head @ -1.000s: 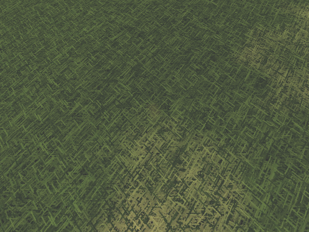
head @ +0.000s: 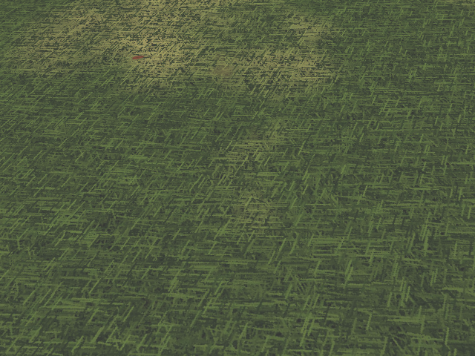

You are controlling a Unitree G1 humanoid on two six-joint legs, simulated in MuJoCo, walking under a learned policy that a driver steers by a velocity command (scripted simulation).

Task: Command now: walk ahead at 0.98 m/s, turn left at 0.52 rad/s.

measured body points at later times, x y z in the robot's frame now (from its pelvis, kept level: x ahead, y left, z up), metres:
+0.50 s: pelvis +0.48 -0.04 +0.02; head +0.49 -0.04 +0.47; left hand +0.44 +0.24 -0.11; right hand +0.66 -0.29 -0.07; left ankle +0.47 +0.09 -0.63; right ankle +0.48 -0.13 -0.72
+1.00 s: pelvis +0.94 -0.01 +0.02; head +0.96 -0.02 +0.47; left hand +1.24 +0.15 -0.05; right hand +0.79 -0.28 -0.10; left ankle +0.86 +0.13 -0.72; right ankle +1.01 -0.15 -0.63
